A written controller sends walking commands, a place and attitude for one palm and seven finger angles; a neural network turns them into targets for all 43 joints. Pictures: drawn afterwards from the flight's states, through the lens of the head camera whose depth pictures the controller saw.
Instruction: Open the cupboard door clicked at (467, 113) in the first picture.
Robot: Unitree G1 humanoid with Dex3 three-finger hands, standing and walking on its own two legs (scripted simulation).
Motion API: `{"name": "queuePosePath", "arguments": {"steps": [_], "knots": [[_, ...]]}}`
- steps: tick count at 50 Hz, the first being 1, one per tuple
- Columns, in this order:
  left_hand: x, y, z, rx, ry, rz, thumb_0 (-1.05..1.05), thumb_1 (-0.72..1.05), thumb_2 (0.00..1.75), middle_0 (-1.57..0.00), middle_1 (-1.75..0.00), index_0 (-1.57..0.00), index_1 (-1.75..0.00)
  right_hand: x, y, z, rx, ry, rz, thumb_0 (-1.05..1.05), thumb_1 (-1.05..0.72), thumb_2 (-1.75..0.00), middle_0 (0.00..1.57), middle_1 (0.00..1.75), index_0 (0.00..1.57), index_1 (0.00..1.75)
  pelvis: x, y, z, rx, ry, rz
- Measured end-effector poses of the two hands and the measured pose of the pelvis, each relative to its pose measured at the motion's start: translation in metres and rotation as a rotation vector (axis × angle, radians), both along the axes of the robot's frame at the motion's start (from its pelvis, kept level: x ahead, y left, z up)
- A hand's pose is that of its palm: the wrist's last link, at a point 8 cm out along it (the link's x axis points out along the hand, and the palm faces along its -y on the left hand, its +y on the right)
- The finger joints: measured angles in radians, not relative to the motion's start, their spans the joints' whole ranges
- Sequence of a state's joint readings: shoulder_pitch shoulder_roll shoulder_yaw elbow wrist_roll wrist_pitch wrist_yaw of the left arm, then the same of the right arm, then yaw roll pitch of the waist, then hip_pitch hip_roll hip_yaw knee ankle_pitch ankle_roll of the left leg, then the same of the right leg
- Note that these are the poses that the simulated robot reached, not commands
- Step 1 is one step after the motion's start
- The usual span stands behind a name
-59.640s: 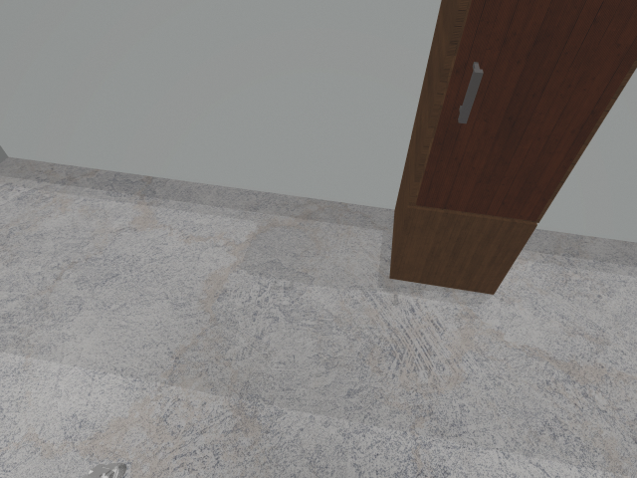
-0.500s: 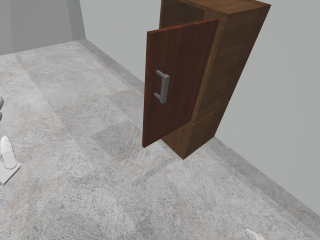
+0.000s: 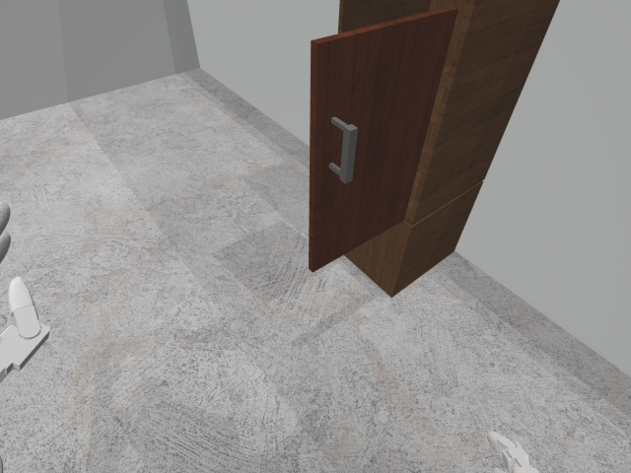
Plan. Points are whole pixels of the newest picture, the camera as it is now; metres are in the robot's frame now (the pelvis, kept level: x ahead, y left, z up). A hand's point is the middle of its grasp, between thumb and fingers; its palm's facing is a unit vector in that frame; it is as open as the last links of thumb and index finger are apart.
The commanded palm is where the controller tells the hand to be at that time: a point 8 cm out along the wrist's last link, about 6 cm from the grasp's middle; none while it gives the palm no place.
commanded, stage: stop stepping back and stand still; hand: left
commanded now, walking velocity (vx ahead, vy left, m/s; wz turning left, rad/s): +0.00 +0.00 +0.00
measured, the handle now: (341, 150) +0.69 +0.00 +0.05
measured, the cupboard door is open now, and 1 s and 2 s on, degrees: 88 88 88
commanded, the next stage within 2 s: let the arm hang, fingers relaxed in 0.92 s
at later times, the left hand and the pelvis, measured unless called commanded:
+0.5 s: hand (47, 304) +0.23 +0.28 +0.16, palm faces +0.40 -0.77 -0.49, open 7.4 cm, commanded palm +0.17 +0.32 +0.18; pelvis +0.03 +0.02 +0.01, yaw +0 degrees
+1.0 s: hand (26, 322) +0.21 +0.30 +0.15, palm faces +0.40 -0.79 -0.47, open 7.4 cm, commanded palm none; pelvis +0.01 +0.03 +0.01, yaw +0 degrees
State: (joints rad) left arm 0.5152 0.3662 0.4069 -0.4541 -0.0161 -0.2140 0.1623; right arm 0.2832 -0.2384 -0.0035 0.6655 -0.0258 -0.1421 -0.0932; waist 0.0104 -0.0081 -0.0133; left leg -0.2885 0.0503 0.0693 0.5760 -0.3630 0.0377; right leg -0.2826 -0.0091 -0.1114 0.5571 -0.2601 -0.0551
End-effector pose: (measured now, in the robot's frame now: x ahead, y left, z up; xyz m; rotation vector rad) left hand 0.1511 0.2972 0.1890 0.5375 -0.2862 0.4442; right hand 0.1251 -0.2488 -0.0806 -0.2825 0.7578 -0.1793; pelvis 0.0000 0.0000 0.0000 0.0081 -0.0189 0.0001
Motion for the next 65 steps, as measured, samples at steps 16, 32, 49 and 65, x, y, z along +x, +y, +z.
{"name": "queuePosePath", "arguments": {"steps": [16, 32, 49, 65], "knots": [[0.027, 0.007, -0.005, 0.018, 0.102, -0.018, 0.01, 0.89, 0.9, -0.21, -0.3, -0.21, -0.31, 0.057, 0.034, 0.002, 0.092, -0.039, 0.035, 0.01, -0.91, -0.9, 0.2, 0.3, 0.21, 0.3, 0.023, 0.01, 0.003, -0.005, 0.002, 0.007], [0.034, 0.025, -0.007, 0.002, 0.141, -0.037, 0.01, 0.89, 0.9, -0.21, -0.3, -0.21, -0.31, 0.061, 0.048, 0.015, 0.07, -0.04, 0.024, 0.01, -0.91, -0.9, 0.2, 0.3, 0.21, 0.3, 0.024, 0.027, 0.009, -0.013, 0.013, -0.004], [0.02, 0.035, -0.013, -0.027, 0.15, -0.01, 0.01, 0.89, 0.9, -0.21, -0.3, -0.21, -0.31, 0.044, 0.054, 0.013, 0.06, -0.013, 0.025, 0.01, -0.91, -0.9, 0.2, 0.3, 0.21, 0.3, 0.012, 0.034, 0.011, -0.02, 0.012, -0.001], [-0.083, -0.028, -0.314, -0.548, 1.439, 0.048, 0.01, 0.91, 0.9, -0.2, -0.3, -0.2, -0.3, -0.042, 0.023, -0.042, 0.057, 0.396, -0.012, 0.0, -0.91, -0.9, 0.2, 0.3, 0.2, 0.3, -0.001, 0.037, 0.002, -0.003, 0.01, 0.017]]}}
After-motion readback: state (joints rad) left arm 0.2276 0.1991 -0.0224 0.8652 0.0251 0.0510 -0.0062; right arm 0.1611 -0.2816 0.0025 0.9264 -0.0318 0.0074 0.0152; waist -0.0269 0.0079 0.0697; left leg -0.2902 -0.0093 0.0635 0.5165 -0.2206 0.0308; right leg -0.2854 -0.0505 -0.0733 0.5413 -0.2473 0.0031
